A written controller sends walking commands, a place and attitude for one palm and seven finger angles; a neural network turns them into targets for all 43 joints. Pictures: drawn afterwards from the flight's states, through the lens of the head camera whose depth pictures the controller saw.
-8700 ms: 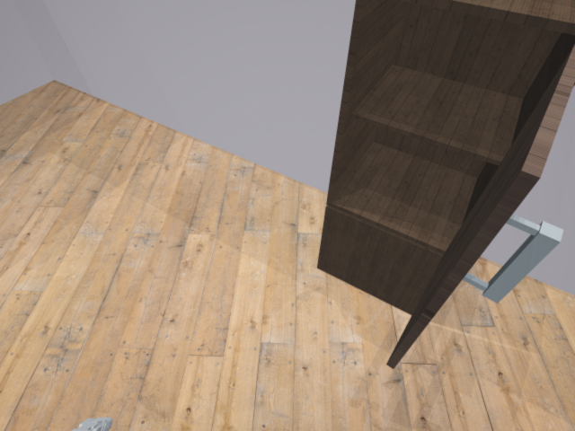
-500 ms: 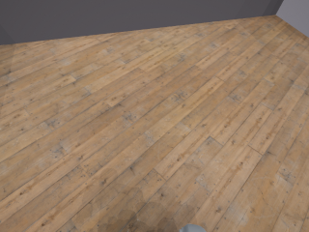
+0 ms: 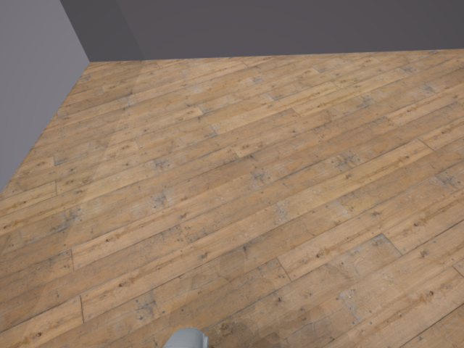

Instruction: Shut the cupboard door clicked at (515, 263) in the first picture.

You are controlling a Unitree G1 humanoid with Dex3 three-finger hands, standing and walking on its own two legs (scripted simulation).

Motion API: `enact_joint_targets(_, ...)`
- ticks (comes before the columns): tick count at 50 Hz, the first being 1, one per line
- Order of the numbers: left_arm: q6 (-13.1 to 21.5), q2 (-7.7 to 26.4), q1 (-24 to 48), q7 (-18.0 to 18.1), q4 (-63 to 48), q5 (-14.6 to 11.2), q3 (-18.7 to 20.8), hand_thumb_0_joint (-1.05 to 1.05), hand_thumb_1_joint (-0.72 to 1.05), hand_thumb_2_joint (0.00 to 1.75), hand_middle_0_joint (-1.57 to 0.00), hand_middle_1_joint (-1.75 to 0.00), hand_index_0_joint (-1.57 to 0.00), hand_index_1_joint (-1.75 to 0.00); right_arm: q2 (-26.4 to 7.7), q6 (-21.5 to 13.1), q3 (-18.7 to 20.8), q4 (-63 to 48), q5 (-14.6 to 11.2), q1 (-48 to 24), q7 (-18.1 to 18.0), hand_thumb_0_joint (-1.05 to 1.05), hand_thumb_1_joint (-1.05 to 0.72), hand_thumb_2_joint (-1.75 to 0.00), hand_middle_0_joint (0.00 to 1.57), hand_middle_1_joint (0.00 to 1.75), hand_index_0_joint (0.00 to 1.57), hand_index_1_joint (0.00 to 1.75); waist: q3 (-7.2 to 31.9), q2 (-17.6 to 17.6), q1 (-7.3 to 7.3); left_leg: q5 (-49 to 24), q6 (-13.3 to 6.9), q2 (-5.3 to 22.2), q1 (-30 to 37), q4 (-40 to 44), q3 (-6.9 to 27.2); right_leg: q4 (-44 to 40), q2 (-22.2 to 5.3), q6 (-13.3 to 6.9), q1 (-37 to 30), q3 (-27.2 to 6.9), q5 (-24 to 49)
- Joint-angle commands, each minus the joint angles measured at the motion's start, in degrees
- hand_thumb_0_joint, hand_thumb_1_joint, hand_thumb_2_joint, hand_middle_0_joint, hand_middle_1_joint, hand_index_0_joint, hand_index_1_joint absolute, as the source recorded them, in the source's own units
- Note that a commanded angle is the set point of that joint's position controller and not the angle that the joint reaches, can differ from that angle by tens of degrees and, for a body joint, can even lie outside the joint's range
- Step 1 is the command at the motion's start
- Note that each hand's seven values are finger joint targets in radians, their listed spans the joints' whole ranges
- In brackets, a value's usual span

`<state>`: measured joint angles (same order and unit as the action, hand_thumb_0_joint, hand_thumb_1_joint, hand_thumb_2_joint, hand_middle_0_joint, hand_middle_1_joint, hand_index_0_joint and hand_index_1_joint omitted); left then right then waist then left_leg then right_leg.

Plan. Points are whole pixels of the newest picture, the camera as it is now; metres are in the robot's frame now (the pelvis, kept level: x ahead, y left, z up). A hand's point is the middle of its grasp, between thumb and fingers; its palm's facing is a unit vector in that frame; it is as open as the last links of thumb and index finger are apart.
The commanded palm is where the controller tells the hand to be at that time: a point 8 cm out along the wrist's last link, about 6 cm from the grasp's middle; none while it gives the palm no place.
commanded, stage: turn to face it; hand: left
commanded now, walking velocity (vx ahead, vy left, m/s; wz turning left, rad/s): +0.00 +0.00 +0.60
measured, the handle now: out of the picture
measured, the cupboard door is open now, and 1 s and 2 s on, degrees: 84 84 84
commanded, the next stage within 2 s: none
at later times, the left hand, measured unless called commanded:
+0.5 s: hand out of the picture +0.00 +0.28 -0.17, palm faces +0.34 -0.91 -0.25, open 7.4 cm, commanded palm none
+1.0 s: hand out of the picture -0.06 +0.22 -0.15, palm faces +0.58 -0.77 -0.27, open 7.4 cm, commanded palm none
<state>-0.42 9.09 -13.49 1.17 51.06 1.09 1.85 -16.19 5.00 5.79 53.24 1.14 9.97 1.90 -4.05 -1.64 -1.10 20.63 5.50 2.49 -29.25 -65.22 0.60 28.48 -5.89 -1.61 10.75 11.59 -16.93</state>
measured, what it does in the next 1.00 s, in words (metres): steps on the spot, turning left: left foot, then right foot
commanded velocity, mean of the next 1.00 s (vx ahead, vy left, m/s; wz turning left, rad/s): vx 0.00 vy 0.00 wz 0.60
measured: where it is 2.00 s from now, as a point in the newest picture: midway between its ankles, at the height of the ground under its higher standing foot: outside the picture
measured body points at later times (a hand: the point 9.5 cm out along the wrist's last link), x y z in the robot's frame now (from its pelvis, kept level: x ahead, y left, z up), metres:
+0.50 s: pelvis -0.02 +0.05 +0.00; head +0.02 +0.08 +0.44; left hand -0.01 +0.33 -0.15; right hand +0.15 -0.16 -0.13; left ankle -0.03 +0.14 -0.74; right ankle +0.02 -0.11 -0.67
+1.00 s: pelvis -0.01 +0.01 +0.00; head +0.04 +0.02 +0.44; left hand -0.09 +0.26 -0.13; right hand +0.19 -0.17 -0.16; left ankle -0.11 +0.13 -0.68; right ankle +0.03 -0.09 -0.74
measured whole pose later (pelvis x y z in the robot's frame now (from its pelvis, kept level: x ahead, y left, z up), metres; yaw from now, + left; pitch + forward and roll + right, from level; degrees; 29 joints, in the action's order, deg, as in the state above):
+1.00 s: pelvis -0.01 +0.01 +0.00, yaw +37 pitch +0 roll +2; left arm -1.1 10.6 -11.8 0.9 50.7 1.4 2.2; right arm -15.3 5.0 5.1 53.9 0.8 11.4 2.1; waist -5.3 -0.7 -1.5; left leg 24.0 4.7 2.5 -24.9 -54.2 -1.4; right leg 30.5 -7.9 0.2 11.0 11.8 -18.8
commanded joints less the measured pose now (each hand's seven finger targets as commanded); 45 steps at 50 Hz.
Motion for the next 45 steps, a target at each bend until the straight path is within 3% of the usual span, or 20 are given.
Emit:
enact_joint_targets(1, 1.0, 13.0, -4.9, 0.8, -2.1, 0.6, 3.3, 0.0, 0.9, 0.9, -0.2, -0.3, -0.2, -0.3, -1.9, -1.4, -0.4, -5.8, -0.1, -7.1, -0.2, 0.0, -0.9, -0.9, 0.2, 0.3, 0.2, 0.3, 3.9, 11.8, 3.74, 3.7, -0.2, 0.6, -3.9, 7.6, -2.8, -8.1, -15.2, -5.3, -9.1, -8.7, 27.2)
enact_joint_targets(6, 0.4, 15.3, -4.5, 0.6, -1.1, 0.8, 4.2, 0.0, 0.9, 0.9, -0.2, -0.3, -0.2, -0.3, -1.1, -2.5, -1.4, -6.5, -0.6, -7.2, -0.2, 0.0, -0.9, -0.9, 0.2, 0.3, 0.2, 0.3, 6.4, 14.7, 4.36, 5.5, -2.1, -0.1, 4.6, 21.9, -6.5, -4.4, -17.2, -5.4, -8.5, -5.8, 29.6)
enact_joint_targets(9, -0.2, 15.3, -3.9, 0.1, -0.7, 0.1, 4.5, 0.0, 0.9, 0.9, -0.2, -0.3, -0.2, -0.3, -3.0, -3.2, -1.0, -5.9, -0.3, -2.5, -0.4, 0.0, -0.9, -0.9, 0.2, 0.3, 0.2, 0.3, 8.7, 11.9, 1.82, -5.4, -3.6, -1.1, 16.1, 37.3, -7.7, 4.4, -15.2, -0.9, -4.2, -0.9, 26.1)
enact_joint_targets(10, -0.4, 14.0, -3.2, -0.2, -1.2, -0.3, 4.5, 0.0, 0.9, 0.9, -0.2, -0.3, -0.2, -0.3, -6.7, -3.8, 0.0, -5.4, -0.1, 1.3, -0.5, 0.0, -0.9, -0.9, 0.2, 0.3, 0.2, 0.3, 11.1, 2.6, -0.62, -15.6, -5.9, 3.9, 26.7, 43.2, -0.8, 14.8, -12.8, 2.1, 4.7, 0.7, 17.8)
enact_joint_targets(11, -0.4, 10.0, -1.2, -0.7, -4.3, -0.6, 3.6, 0.0, 0.9, 0.9, -0.2, -0.3, -0.2, -0.3, -13.7, -4.1, 1.8, -5.1, 0.0, 5.5, -1.0, 0.0, -0.9, -0.9, 0.2, 0.3, 0.2, 0.3, 11.1, -16.1, -3.27, -39.4, -14.1, 20.0, 34.5, 43.8, 20.1, 27.5, -4.3, 7.2, 22.7, 1.6, -16.8)
enact_joint_targets(12, -1.0, 10.3, 3.2, -0.3, -6.3, 0.1, 2.9, 0.0, 0.9, 0.9, -0.2, -0.3, -0.2, -0.3, -14.9, -3.7, 1.8, -3.3, -0.3, 9.3, -1.5, 0.0, -0.9, -0.9, 0.2, 0.3, 0.2, 0.3, 11.1, -11.4, -4.7, -46.4, -18.8, 24.0, 32.8, 43.3, 21.4, 35.3, -3.2, 7.0, 25.7, -5.1, -21.9)
enact_joint_targets(14, -1.3, 10.1, 4.9, 0.1, -4.7, -0.2, 3.4, 0.0, 0.9, 0.9, -0.2, -0.3, -0.2, -0.3, -11.4, -3.9, 1.1, -3.7, -0.2, 5.0, -2.7, 0.0, -0.9, -0.9, 0.2, 0.3, 0.2, 0.3, 8.7, -12.3, -2.95, -42.6, -17.2, 17.5, 27.7, 42.4, 16.5, 40.5, -2.7, 7.1, 26.3, -10.2, -14.5)
enact_joint_targets(15, -1.2, 10.7, 3.8, -0.3, -3.6, -0.2, 3.5, 0.0, 0.9, 0.9, -0.2, -0.3, -0.2, -0.3, -9.5, -4.0, 0.4, -4.9, -0.2, 0.9, -2.7, 0.0, -0.9, -0.9, 0.2, 0.3, 0.2, 0.3, 7.4, -9.1, -0.91, -38.3, -15.7, 14.4, 24.6, 43.2, 13.2, 40.7, -2.6, 7.2, 24.7, -10.6, -9.9)
enact_joint_targets(17, -1.3, 10.6, 1.1, -0.6, -2.4, -0.1, 3.7, 0.0, 0.9, 0.9, -0.2, -0.3, -0.2, -0.3, -8.2, -4.3, -0.1, -5.9, -0.1, -2.2, -2.6, 0.0, -0.9, -0.9, 0.2, 0.3, 0.2, 0.3, 6.0, -5.9, 0.83, -34.4, -14.2, 11.1, 21.3, 44.4, 9.9, 38.8, -1.6, 7.5, 21.5, -10.3, -6.2)
enact_joint_targets(22, -1.5, 10.1, 3.0, -0.3, -3.6, -0.1, 3.6, 0.0, 0.9, 0.9, -0.2, -0.3, -0.2, -0.3, -8.2, -4.2, 0.2, -5.3, 0.0, 0.3, -2.4, 0.0, -0.9, -0.9, 0.2, 0.3, 0.2, 0.3, 5.6, -4.8, 0.01, -26.8, -15.0, 10.1, 20.4, 46.1, 14.4, 32.0, 0.3, 7.7, 19.5, -11.1, -5.6)
enact_joint_targets(27, -1.2, 9.0, 6.3, -0.1, -5.8, -0.4, 3.3, 0.0, 0.9, 0.9, -0.2, -0.3, -0.2, -0.3, -8.6, -3.8, 1.0, -5.2, 0.3, 1.9, -2.3, 0.0, -0.9, -0.9, 0.2, 0.3, 0.2, 0.3, 6.3, -6.9, -0.99, -27.0, -15.9, 9.6, 20.3, 44.2, 19.2, 23.1, 2.6, 7.2, 16.4, -11.3, -8.4)
enact_joint_targets(30, -0.7, 8.8, 5.0, 0.1, -6.3, -0.7, 3.0, 0.0, 0.9, 0.9, -0.2, -0.3, -0.2, -0.3, -8.5, -3.5, 1.3, -5.6, 0.4, 1.2, -2.3, 0.0, -0.9, -0.9, 0.2, 0.3, 0.2, 0.3, 7.2, -8.2, -0.19, -31.2, -15.3, 8.1, 17.9, 41.8, 21.7, 13.8, 4.9, 6.4, 10.0, -10.8, -8.0)
enact_joint_targets(32, -0.1, 9.1, 1.5, 0.4, -5.7, -1.0, 3.3, 0.0, 0.9, 0.9, -0.2, -0.3, -0.2, -0.3, -8.0, -3.3, 1.4, -5.9, 0.1, 0.3, -2.2, 0.0, -0.9, -0.9, 0.2, 0.3, 0.2, 0.3, 9.0, -7.5, 1.63, -30.3, -13.3, 6.2, 14.3, 38.5, 22.0, 2.8, 5.5, 5.9, 1.5, -10.3, -0.5)
enact_joint_targets(33, 0.4, 10.5, -1.3, 0.6, -5.2, -0.9, 3.6, 0.0, 0.9, 0.9, -0.2, -0.3, -0.2, -0.3, -6.9, -3.4, 1.3, -6.4, -0.3, 0.2, -2.1, 0.0, -0.9, -0.9, 0.2, 0.3, 0.2, 0.3, 10.2, -4.0, 3.03, -24.0, -10.7, 3.7, 9.8, 34.8, 20.2, -6.1, 3.1, 5.5, -5.9, -11.7, 5.1)
enact_joint_targets(34, 1.1, 15.1, -2.5, 1.0, -5.0, 0.0, 4.5, 0.0, 0.9, 0.9, -0.2, -0.3, -0.2, -0.3, -3.0, -3.5, 0.8, -7.0, -1.0, 2.0, -1.7, 0.0, -0.9, -0.9, 0.2, 0.3, 0.2, 0.3, 11.6, 9.6, 3.28, -7.5, -6.1, -2.6, -1.7, 24.8, 12.3, -12.0, -9.9, 1.6, -16.3, -23.5, 7.5)
enact_joint_targets(35, 1.0, 19.1, -1.5, 1.1, -6.0, 0.4, 4.9, 0.0, 0.9, 0.9, -0.2, -0.3, -0.2, -0.3, -1.9, -3.5, 0.7, -8.5, -0.7, 2.2, -1.7, 0.0, -0.9, -0.9, 0.2, 0.3, 0.2, 0.3, 9.4, 17.4, 3.14, 13.4, -2.6, -7.7, -7.5, 10.9, 3.9, -13.1, -23.9, -5.6, -12.3, -34.1, 15.3)
enact_joint_targets(36, 1.0, 16.7, -0.3, 1.4, -6.0, -0.1, 4.7, 0.0, 0.9, 0.9, -0.2, -0.3, -0.2, -0.3, -4.2, -2.9, 1.2, -7.6, 0.2, 0.9, -1.8, 0.0, -0.9, -0.9, 0.2, 0.3, 0.2, 0.3, 7.8, 14.7, 2.9, 13.1, -3.1, -3.9, -6.3, 2.7, 6.6, -12.2, -22.6, -7.3, -6.8, -29.6, 17.1)
enact_joint_targets(38, 0.8, 13.1, 5.4, 1.0, -6.8, -0.2, 3.7, 0.0, 0.9, 0.9, -0.2, -0.3, -0.2, -0.3, -3.8, -2.0, 1.3, -5.5, 0.2, 1.1, -1.0, 0.0, -0.9, -0.9, 0.2, 0.3, 0.2, 0.3, 2.4, 10.6, 0.21, 5.4, -2.4, -1.7, -5.7, -6.2, 4.5, -11.8, -15.9, -6.1, 0.0, -21.1, 12.9)
enact_joint_targets(40, 1.0, 11.1, 7.0, 0.9, -7.0, 0.1, 3.0, 0.0, 0.9, 0.9, -0.2, -0.3, -0.2, -0.3, -2.7, -1.7, 1.0, -4.4, 0.1, 2.5, -0.3, 0.0, -0.9, -0.9, 0.2, 0.3, 0.2, 0.3, 1.4, 9.9, -1.01, 1.0, -1.6, -0.9, -4.6, -6.8, 2.1, -10.8, -12.7, -4.5, 1.3, -13.9, 14.3)
enact_joint_targets(45, 0.8, 13.1, 1.0, 0.8, -4.3, 0.5, 3.5, 0.0, 0.9, 0.9, -0.2, -0.3, -0.2, -0.3, -1.8, -1.5, 0.2, -5.2, -0.1, -2.4, 0.0, 0.0, -0.9, -0.9, 0.2, 0.3, 0.2, 0.3, 1.9, 12.1, 2.26, 3.4, -0.6, -0.2, -2.6, 5.4, -2.2, -9.4, -13.7, -4.7, -3.8, -9.4, 19.4)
